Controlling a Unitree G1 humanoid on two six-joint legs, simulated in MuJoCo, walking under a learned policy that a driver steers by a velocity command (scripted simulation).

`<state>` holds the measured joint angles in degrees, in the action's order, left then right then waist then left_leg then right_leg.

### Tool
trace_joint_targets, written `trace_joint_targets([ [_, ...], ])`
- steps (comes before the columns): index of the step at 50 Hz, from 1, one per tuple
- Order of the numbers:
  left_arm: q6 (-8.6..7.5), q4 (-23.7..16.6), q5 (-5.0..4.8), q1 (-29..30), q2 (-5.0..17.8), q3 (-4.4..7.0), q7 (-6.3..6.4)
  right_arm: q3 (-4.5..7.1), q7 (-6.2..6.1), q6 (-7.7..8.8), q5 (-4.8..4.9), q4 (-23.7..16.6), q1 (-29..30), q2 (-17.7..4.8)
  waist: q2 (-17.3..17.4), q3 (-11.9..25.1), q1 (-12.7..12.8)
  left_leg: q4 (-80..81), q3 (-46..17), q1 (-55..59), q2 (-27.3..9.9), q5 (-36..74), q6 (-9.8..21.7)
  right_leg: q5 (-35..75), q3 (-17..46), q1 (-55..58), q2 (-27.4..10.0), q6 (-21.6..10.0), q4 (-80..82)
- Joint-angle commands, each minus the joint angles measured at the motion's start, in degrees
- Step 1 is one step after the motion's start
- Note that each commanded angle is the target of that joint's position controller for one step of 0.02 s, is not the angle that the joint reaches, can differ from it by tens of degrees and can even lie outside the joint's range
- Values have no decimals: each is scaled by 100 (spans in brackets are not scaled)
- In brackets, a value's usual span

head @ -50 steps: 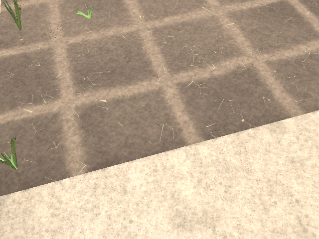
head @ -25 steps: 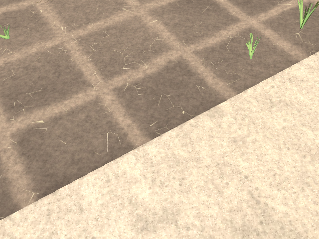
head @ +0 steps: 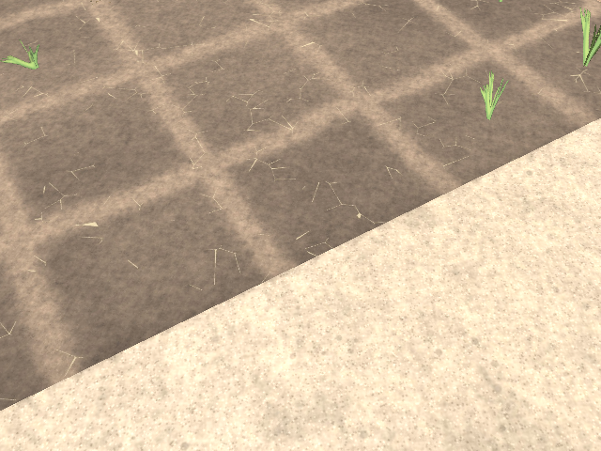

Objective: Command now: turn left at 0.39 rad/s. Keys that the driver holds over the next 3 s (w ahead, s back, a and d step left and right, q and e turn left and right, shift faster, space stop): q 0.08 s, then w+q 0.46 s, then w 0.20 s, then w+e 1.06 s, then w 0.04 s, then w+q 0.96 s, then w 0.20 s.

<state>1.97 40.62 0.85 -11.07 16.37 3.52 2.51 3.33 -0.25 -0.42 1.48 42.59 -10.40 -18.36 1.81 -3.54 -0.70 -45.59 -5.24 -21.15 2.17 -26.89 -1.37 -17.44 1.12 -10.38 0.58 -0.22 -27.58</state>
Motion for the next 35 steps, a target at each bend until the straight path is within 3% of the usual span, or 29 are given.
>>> trace_joint_targets([
  [1,-183,-386,-46,254,863,209,51,224,-13,-71,19,-459,82,-546,-902,257,10,-1567,5,-1103,-307,-707,-165,3355,1363,581,-2000,-1365,783],
  [4,-157,-317,-102,343,1003,272,42,119,59,-136,-20,-571,223,-342,-1006,319,114,-817,417,-772,-409,-15,-313,3403,633,622,-1625,-1172,713],
  [7,-125,-261,-170,120,1175,335,-13,86,199,-157,48,-773,380,-404,-1111,514,315,183,768,-82,-401,302,-143,1381,453,445,-1638,-1098,993],
  [9,-191,-222,-262,150,1249,344,-99,132,232,-155,41,-739,101,-502,-1037,419,133,1010,1008,538,-263,652,117,-57,380,30,-1635,-966,957],
  [10,-230,-202,-281,199,1163,316,-134,170,219,-137,32,-569,-311,-527,-926,408,-64,1440,1166,1158,-90,879,246,-532,205,-379,-1527,-834,669],
  [11,-272,-149,-214,68,886,232,-177,265,169,-109,52,-342,-885,-683,-510,522,-237,1680,1049,1997,28,769,401,-931,-125,-915,-1269,-630,-102],
  [12,-329,-280,-37,254,460,93,-232,412,94,-59,90,-256,-1526,-1134,810,538,-476,2319,-627,2787,-998,506,853,-1404,-783,-2079,-753,-137,-2203],
  [13,-461,-849,-80,839,365,47,-219,484,168,157,-59,-462,-1593,-1790,1635,506,-528,3415,-3965,2829,-2339,-699,2147,-2102,-203,-3799,217,94,-3521],
  [14,-577,-857,-285,1044,776,152,-229,347,210,332,-145,-506,-1376,-1290,761,210,-526,3741,-4082,2550,-2526,-1359,2280,-1813,437,-4072,-201,-12,-4023],
  [15,-652,-792,-354,958,948,205,-268,228,192,423,-128,-517,-1115,-942,672,-130,-327,3748,-3514,2258,-2287,-1348,2024,-1167,482,-4007,-393,-153,-3871],
  [16,-697,-619,-250,750,967,234,-264,182,160,457,-86,-567,-923,-808,398,-247,-189,3651,-2920,2125,-1966,-898,1778,-639,439,-3818,-527,-161,-3662],
  [17,-741,-560,-109,713,976,253,-260,152,112,441,-66,-586,-784,-766,354,-262,-132,3628,-2430,2059,-1718,-204,1614,-152,413,-3647,-579,-93,-3279],
  [18,-768,-522,-54,706,920,258,-286,128,59,426,-103,-618,-785,-752,438,-177,-99,3665,-2026,1958,-1480,335,1493,267,369,-3325,-561,-17,-3037],
  [21,-778,-494,-52,818,680,201,-326,150,-55,421,-103,-600,-1022,-790,320,-8,-140,3631,-1401,1976,-1218,1603,1428,1121,184,-3089,-325,249,-2254],
  [25,-787,-615,-110,1354,444,93,-372,192,-136,370,-43,-464,-1280,-864,432,-104,-329,3499,-1128,1606,-1036,1909,1305,1792,166,-2625,-106,446,-958],
  [30,-893,-732,-157,1744,480,50,-511,206,-156,305,24,-238,-1554,-848,475,-161,-463,3241,-1331,1686,-1258,2161,1251,2016,162,-2143,-60,313,-203],
  [33,-941,-665,-164,1406,693,133,-510,228,-155,265,-15,-156,-1510,-854,721,-97,-256,2901,-1410,2046,-1432,3236,1127,1523,51,-1680,-21,36,-54],
  [34,-948,-577,-156,1033,826,206,-470,222,-149,245,-36,-162,-1454,-840,774,148,-42,2419,-1300,2128,-1315,4254,1048,1374,-118,-1157,117,-118,81],
  [35,-948,-412,-146,356,1007,305,-419,175,-136,226,-69,-178,-1414,-735,682,688,317,1495,-1035,1997,-1017,4968,899,1533,-185,-138,88,-336,203],
])
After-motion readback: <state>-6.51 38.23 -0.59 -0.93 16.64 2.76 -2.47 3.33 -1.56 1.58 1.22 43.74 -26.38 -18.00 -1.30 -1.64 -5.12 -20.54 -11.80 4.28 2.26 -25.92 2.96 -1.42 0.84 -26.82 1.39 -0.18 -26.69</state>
